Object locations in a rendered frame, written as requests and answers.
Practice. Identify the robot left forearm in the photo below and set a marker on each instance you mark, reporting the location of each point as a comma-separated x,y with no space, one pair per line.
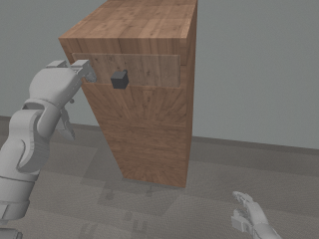
24,153

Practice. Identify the cabinet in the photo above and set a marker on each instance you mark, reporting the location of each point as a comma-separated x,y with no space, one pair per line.
148,128

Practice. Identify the drawer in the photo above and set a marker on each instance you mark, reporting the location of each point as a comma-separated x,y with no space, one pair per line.
152,70

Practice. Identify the right robot hand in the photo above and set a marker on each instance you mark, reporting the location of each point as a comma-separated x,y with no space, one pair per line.
245,220

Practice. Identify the robot right forearm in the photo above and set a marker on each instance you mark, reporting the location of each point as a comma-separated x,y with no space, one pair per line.
264,231

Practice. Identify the left robot hand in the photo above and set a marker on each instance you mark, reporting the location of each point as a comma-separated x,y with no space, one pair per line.
57,84

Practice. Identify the handle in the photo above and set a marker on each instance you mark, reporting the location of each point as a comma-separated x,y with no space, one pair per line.
120,79

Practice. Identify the left robot upper arm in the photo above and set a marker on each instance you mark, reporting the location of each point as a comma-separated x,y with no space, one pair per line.
10,233

